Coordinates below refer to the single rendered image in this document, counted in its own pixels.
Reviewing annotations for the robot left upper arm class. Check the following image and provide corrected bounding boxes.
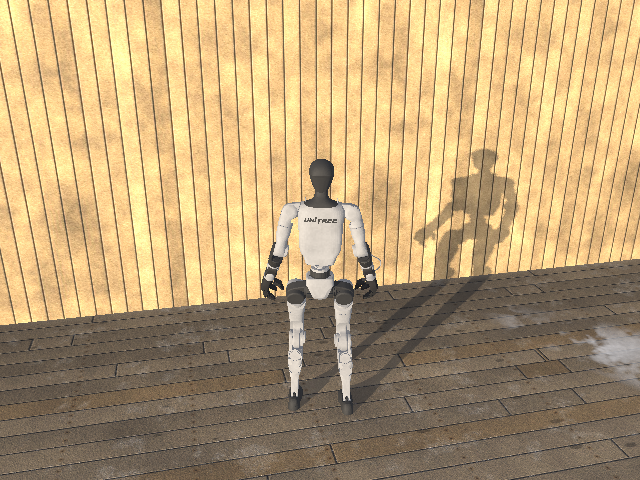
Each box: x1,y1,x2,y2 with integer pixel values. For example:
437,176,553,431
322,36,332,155
273,202,300,257

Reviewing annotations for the right robot hand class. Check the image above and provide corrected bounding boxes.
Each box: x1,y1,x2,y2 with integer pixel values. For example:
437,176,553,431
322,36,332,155
355,278,378,299

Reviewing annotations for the robot torso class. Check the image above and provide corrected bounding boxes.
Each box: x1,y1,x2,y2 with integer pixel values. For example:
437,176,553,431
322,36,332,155
297,197,344,300

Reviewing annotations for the left robot hand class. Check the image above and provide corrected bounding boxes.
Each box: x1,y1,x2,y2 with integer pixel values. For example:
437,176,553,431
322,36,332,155
261,276,284,300

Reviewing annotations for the robot right foot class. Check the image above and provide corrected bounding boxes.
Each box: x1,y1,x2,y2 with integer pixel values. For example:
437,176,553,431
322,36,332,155
338,389,353,415

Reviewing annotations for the robot right upper arm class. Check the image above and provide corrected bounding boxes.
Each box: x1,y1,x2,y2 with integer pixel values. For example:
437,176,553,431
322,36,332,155
342,203,368,258

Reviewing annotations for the left robot forearm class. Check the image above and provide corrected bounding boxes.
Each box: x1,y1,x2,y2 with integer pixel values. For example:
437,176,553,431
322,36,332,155
264,242,283,281

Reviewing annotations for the right robot forearm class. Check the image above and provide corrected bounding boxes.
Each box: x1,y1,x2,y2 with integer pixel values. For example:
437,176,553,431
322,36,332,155
358,242,376,281

